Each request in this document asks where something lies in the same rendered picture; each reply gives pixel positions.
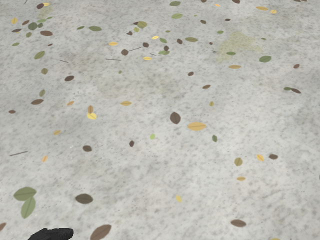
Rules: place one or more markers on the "left robot hand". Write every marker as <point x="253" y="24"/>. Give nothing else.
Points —
<point x="53" y="234"/>

